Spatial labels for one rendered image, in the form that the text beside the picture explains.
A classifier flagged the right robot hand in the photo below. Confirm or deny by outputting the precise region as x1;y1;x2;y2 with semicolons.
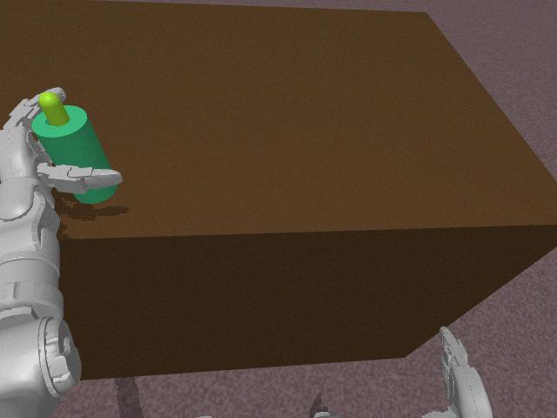
421;327;493;418

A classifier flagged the left robot arm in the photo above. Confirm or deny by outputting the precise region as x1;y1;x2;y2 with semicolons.
0;178;82;418

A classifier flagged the left robot hand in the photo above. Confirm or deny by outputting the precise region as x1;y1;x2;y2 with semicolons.
0;87;123;194

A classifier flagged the bottle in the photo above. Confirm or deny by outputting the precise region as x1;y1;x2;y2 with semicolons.
31;92;117;204

